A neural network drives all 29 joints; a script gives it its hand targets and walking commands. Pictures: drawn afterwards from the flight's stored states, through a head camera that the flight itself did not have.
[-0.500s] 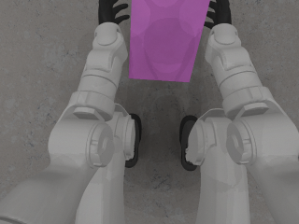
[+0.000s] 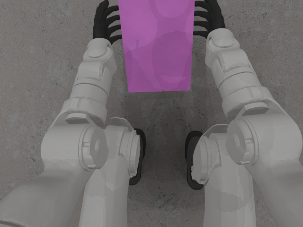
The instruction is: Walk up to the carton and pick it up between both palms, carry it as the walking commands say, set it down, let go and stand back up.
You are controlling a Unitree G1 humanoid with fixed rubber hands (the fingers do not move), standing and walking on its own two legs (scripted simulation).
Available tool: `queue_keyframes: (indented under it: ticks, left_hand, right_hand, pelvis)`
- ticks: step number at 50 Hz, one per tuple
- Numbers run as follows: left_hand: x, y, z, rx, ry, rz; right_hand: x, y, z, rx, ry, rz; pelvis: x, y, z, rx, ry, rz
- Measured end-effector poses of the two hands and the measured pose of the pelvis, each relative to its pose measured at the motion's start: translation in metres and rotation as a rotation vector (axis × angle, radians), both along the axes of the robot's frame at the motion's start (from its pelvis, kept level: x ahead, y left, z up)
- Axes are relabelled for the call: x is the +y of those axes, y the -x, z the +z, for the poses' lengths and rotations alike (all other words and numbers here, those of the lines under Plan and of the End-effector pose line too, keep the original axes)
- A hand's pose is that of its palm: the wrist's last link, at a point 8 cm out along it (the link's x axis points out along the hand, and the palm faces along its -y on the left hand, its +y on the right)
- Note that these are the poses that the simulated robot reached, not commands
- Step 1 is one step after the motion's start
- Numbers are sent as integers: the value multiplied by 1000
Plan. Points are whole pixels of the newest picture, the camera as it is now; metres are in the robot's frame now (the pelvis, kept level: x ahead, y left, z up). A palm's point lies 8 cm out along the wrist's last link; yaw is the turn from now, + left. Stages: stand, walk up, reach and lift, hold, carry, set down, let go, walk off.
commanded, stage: set down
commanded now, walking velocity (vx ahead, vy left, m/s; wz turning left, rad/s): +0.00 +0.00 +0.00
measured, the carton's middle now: (157, 42) +0.53 +0.02 -0.23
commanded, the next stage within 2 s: none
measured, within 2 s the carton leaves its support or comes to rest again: rests again in 1.74 s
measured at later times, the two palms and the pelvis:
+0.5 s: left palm (102, 36) +0.52 +0.14 -0.14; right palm (212, 28) +0.54 -0.11 -0.16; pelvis +0.01 +0.00 +0.00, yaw +0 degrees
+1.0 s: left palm (100, 35) +0.53 +0.15 -0.16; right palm (208, 25) +0.55 -0.10 -0.17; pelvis +0.02 +0.01 +0.00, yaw +0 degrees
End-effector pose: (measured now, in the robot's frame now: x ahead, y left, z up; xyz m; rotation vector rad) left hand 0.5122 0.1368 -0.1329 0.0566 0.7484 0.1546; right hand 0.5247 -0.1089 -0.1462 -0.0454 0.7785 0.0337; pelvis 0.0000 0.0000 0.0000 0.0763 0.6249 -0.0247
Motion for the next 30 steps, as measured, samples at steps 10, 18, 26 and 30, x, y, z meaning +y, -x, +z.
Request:
queue_keyframes:
  ticks: [10,18,26,30]
  left_hand:
    - [2,-2,-2,0,11,-6]
    - [3,-7,-5,-1,20,-14]
    - [7,-12,-11,4,24,-10]
    - [9,-14,-14,6,30,-9]
  right_hand:
    - [1,-2,-2,-7,-1,1]
    - [0,-6,-6,-12,-20,-6]
    - [3,-13,-11,-21,-20,10]
    - [4,-15,-13,-23,-21,5]
  pelvis:
    - [2,-1,-1,8,3,3]
    - [4,-3,-3,20,6,6]
    - [5,-6,-3,37,9,13]
    - [6,-8,-3,46,13,16]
